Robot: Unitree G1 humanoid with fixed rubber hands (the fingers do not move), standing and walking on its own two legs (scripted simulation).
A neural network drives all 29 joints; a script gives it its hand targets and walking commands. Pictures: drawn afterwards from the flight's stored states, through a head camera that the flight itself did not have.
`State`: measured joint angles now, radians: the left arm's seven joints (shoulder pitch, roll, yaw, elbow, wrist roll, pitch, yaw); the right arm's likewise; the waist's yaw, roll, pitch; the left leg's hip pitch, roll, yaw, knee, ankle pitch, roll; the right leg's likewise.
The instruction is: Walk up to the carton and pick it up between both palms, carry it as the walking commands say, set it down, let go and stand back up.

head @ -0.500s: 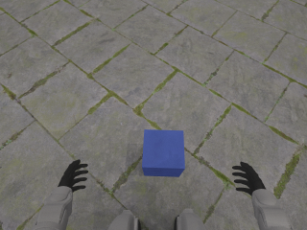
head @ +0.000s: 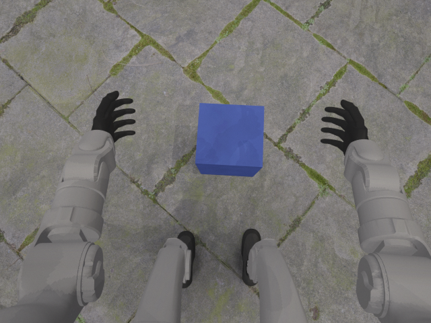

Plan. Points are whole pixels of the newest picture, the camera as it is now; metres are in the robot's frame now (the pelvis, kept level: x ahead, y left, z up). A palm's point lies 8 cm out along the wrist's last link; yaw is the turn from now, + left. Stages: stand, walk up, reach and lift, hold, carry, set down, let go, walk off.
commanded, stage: reach and lift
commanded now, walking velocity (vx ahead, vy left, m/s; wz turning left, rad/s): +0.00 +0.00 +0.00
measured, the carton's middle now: (229, 143) +0.54 -0.02 -0.56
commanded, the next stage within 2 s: none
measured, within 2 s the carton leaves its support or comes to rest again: neither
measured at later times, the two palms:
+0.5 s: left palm (141, 95) +0.55 +0.18 -0.16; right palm (325, 98) +0.54 -0.21 -0.15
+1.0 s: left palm (165, 122) +0.53 +0.16 -0.30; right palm (306, 126) +0.53 -0.21 -0.29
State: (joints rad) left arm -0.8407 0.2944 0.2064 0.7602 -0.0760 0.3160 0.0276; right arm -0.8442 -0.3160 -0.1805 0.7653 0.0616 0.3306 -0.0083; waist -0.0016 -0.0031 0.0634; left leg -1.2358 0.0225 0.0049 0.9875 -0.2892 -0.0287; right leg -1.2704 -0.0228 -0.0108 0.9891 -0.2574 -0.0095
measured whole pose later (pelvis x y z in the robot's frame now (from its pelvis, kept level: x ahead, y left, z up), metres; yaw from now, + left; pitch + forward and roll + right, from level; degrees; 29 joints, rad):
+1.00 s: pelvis -0.05 +0.00 -0.15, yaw +1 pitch +31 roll +2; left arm -1.55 0.35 0.20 0.92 -0.12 0.28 0.19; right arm -1.57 -0.44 -0.16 0.97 0.18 0.26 -0.09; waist -0.04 -0.01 0.52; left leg -1.72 0.01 -0.01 1.63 -0.46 -0.04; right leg -1.76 0.01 0.04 1.62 -0.42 0.01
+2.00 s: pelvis -0.03 +0.00 -0.32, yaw +2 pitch +33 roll +1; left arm -1.57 0.38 0.04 1.13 -0.27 0.10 0.17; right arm -1.58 -0.43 -0.05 1.16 0.28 0.07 -0.11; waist -0.05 0.01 0.52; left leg -2.19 -0.04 -0.05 2.22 -0.60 -0.06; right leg -2.22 0.00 0.04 2.21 -0.57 0.02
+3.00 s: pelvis -0.03 +0.00 -0.32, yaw +2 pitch +33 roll +0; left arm -1.58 0.28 0.18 1.09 -0.11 0.16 0.11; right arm -1.59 -0.38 -0.12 1.13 0.16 0.15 -0.06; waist -0.04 0.01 0.50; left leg -2.22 -0.05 -0.05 2.24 -0.60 -0.06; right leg -2.24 0.00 0.03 2.23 -0.56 0.02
